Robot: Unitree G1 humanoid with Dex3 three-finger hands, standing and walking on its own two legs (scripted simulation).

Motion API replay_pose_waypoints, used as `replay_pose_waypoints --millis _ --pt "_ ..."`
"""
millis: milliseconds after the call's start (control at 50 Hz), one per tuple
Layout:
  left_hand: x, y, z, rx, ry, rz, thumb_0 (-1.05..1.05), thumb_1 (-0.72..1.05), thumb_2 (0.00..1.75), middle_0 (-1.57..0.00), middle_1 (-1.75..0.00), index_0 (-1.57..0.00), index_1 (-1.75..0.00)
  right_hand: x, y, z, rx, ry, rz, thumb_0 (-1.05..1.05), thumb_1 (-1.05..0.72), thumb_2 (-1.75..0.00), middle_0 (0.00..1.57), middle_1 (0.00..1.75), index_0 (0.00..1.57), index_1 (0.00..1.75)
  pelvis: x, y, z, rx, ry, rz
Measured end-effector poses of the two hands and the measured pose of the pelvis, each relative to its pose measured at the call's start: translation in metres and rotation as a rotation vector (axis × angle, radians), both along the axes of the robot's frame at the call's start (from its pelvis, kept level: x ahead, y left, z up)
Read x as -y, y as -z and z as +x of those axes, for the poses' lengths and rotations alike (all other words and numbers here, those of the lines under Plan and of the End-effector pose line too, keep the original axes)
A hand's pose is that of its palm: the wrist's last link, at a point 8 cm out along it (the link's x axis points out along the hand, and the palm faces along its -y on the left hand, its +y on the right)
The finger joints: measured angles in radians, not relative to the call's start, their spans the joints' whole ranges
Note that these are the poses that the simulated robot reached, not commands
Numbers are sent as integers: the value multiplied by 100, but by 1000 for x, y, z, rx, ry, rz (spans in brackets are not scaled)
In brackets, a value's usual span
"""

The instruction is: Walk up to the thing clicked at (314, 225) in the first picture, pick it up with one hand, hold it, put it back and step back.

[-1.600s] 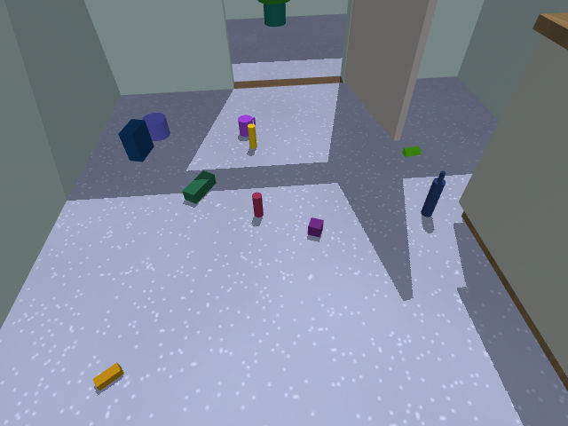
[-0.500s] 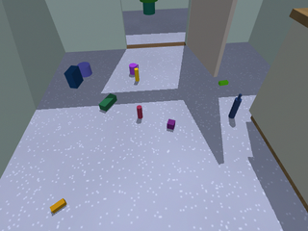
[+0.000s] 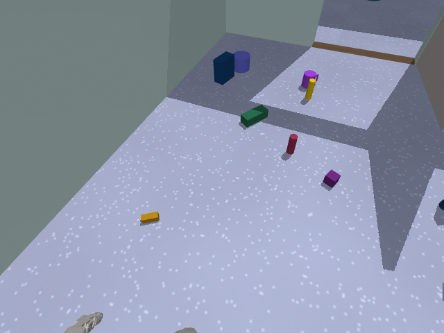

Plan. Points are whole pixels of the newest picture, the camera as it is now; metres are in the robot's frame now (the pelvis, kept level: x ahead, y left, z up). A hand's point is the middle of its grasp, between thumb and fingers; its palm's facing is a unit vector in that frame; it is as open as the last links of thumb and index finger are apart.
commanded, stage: walk up
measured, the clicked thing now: (331, 178) +1.00 -0.54 -0.74
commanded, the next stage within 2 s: none
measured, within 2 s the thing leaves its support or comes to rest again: neither
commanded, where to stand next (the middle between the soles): +0.09 +0.06 m, yaw +83 degrees
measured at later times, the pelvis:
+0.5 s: pelvis +0.04 -0.04 -0.02, yaw +29 degrees
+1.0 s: pelvis +0.04 -0.01 -0.03, yaw +54 degrees
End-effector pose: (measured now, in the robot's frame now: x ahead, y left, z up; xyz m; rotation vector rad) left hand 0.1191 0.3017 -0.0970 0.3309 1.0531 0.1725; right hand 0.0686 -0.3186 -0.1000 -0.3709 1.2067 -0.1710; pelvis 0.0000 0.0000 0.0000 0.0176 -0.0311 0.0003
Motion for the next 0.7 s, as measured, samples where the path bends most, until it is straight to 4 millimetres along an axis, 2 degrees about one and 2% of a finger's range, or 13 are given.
replay_pose_waypoints --millis 80,160,200,340,420,480,600,700 --pt "-10 16 -32 0 -91 -23 0 90 90 -20 -30 -21 -30 -7 -3 44 16 -117 -25 1 -91 -90 20 30 20 30 1 9 5 1 -87 -13" --pt "-23 37 -64 -33 -181 -30 0 90 90 -20 -30 -21 -30 -23 -6 89 83 -215 -54 1 -91 -90 20 30 20 30 -2 21 10 6 -152 22" --pt "-24 39 -78 -58 -226 -34 1 90 90 -20 -30 -21 -29 -32 -10 107 126 -257 -55 1 -91 -90 20 30 20 30 -3 21 12 10 -197 13" --pt "-17 17 -107 -22 -345 -11 1 91 90 -20 -30 -21 -29 -56 -17 162 175 -411 -14 0 -90 -89 21 30 21 30 8 12 25 3 -340 -12" --pt "-8 4 -125 16 -433 56 1 91 90 -20 -30 -21 -29 -66 -6 198 191 -514 30 0 -90 -89 21 30 21 30 23 17 31 -4 -426 -19" --pt "2 -4 -147 22 -493 109 0 90 90 -20 -30 -21 -29 -76 4 223 195 -573 52 1 -90 -89 21 30 21 30 33 20 35 1 -490 -28" --pt "22 -23 -196 -8 -628 143 0 90 90 -20 -30 -21 -30 -99 1 252 150 -717 86 1 -91 -89 21 30 20 30 39 9 39 -4 -616 2" --pt "35 -20 -239 -46 -708 127 0 90 90 -20 -30 -21 -30 -122 0 268 116 -803 68 1 -91 -90 21 30 20 30 36 9 39 -7 -701 6"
